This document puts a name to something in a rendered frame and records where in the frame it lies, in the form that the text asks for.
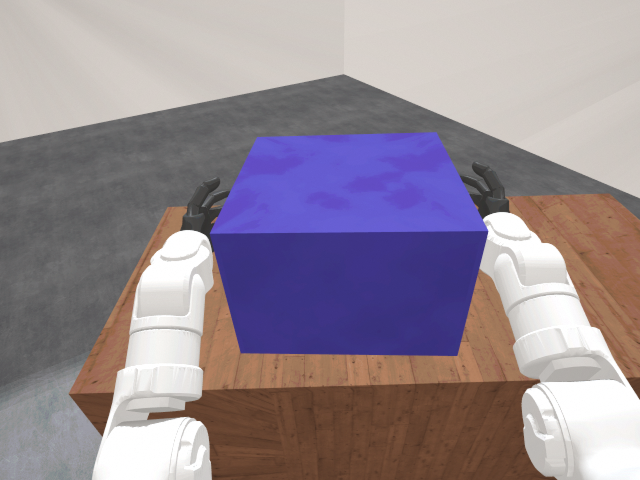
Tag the robot right forearm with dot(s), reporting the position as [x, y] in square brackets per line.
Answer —
[554, 339]

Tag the carton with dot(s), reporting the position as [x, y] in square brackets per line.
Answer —
[362, 244]

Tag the right robot hand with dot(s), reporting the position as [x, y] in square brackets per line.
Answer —
[492, 198]

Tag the left robot hand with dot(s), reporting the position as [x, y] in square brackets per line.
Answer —
[199, 213]

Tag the pedestal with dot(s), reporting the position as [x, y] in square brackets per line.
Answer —
[388, 417]

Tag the right robot upper arm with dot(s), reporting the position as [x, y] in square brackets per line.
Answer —
[582, 430]

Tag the robot left forearm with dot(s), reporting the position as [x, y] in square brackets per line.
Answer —
[162, 364]

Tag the left robot upper arm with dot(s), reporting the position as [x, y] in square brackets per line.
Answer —
[156, 449]

